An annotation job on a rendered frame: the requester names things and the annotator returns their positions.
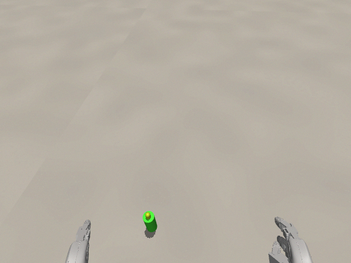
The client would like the left robot hand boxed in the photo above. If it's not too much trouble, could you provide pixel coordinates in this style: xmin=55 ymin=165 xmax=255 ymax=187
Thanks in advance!
xmin=65 ymin=220 xmax=90 ymax=263

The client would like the bottle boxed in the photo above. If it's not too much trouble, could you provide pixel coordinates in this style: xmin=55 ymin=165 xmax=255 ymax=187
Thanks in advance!
xmin=143 ymin=211 xmax=157 ymax=232

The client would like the right robot hand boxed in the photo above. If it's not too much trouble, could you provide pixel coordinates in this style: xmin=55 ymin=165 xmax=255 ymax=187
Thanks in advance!
xmin=268 ymin=217 xmax=313 ymax=263

